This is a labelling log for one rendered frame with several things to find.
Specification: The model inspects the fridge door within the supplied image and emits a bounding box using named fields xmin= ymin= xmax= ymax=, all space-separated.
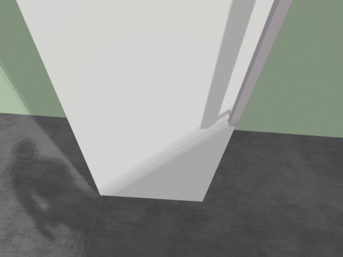
xmin=16 ymin=0 xmax=274 ymax=201

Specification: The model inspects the handle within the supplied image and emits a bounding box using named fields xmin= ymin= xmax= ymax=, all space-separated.
xmin=228 ymin=0 xmax=292 ymax=126

